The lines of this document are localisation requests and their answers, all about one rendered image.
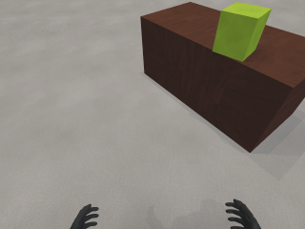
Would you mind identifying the robot right hand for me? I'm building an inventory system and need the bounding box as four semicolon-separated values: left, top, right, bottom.
225;198;261;229

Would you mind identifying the robot left hand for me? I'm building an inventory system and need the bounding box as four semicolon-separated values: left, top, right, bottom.
70;204;99;229

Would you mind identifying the pedestal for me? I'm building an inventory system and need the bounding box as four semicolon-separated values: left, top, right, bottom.
140;2;305;153

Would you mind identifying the carton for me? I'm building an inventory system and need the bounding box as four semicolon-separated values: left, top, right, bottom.
212;2;272;62

